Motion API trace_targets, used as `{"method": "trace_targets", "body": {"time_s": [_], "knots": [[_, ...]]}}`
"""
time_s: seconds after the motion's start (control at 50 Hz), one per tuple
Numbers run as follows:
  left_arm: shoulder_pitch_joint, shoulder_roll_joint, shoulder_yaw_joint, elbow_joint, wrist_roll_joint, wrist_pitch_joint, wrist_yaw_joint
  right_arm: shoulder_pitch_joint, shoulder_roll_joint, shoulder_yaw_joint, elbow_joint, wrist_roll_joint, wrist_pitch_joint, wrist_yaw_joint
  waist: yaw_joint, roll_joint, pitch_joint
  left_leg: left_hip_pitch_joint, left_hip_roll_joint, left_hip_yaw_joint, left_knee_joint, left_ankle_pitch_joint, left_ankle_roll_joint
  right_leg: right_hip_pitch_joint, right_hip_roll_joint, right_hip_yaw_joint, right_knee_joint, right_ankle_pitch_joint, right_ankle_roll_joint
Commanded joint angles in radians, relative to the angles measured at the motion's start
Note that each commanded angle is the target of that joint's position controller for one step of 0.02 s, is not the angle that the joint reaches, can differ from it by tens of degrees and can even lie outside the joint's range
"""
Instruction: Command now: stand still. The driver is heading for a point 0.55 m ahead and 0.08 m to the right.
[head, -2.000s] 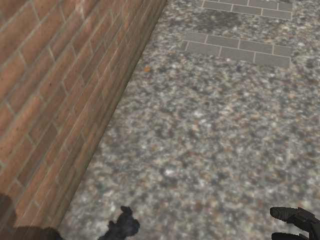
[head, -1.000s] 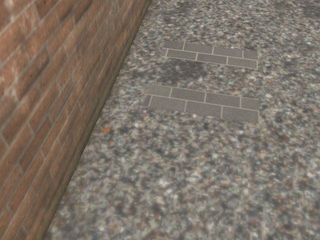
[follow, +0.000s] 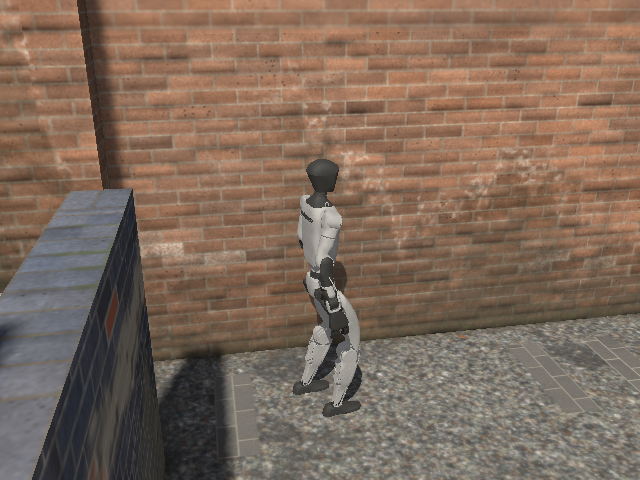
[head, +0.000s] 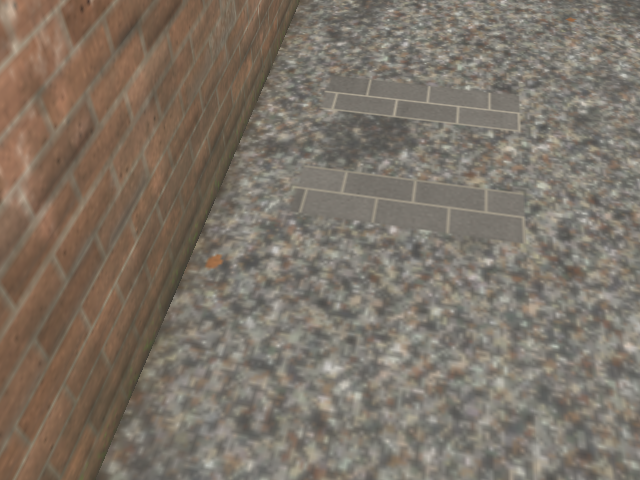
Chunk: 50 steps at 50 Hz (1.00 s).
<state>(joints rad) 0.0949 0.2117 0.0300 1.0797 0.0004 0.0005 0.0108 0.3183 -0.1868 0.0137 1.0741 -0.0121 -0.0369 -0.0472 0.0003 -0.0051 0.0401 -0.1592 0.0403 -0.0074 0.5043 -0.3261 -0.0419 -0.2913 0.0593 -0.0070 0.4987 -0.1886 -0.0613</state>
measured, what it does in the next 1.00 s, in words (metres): stands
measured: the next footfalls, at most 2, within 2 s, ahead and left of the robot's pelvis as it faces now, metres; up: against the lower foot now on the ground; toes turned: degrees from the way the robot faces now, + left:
right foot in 1.66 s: +0.38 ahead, -0.08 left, +0.00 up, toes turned -10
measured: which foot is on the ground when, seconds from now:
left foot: down 0.00-1.00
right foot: down 0.00-1.00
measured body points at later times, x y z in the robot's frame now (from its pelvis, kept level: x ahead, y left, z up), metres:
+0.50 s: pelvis +0.01 +0.01 +0.00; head +0.02 +0.01 +0.45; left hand +0.08 +0.25 -0.15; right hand -0.02 -0.22 -0.15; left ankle -0.03 +0.15 -0.73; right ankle +0.05 -0.08 -0.73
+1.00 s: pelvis +0.01 +0.01 +0.00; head +0.03 +0.01 +0.45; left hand +0.07 +0.25 -0.15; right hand -0.01 -0.21 -0.15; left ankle -0.03 +0.15 -0.73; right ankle +0.05 -0.08 -0.73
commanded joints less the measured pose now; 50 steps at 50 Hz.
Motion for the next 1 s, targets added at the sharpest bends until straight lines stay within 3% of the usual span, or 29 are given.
{"method": "trace_targets", "body": {"time_s": [0.02,0.98,1.0], "knots": [[-0.019,0.101,0.016,-0.035,0.0,-0.009,0.003,0.081,-0.089,-0.015,-0.013,0.0,-0.006,-0.003,0.001,0.009,-0.01,-0.13,0.007,0.002,-0.096,0.029,0.023,0.11,-0.091,0.11,-0.104,0.018,-0.038],[0.074,0.073,0.015,-0.011,-0.006,-0.006,0.015,0.155,-0.056,-0.005,-0.004,0.005,-0.02,0.005,0.005,0.016,0.013,-0.134,-0.002,-0.002,-0.098,0.053,0.032,0.132,-0.079,0.096,-0.063,0.116,-0.028],[0.093,0.069,0.014,-0.001,-0.006,-0.006,0.016,0.18,-0.048,-0.004,0.009,0.007,-0.018,0.005,0.004,0.013,-0.011,-0.122,-0.014,0.012,-0.093,-0.034,0.037,0.138,-0.07,0.088,-0.066,-0.007,-0.03]]}}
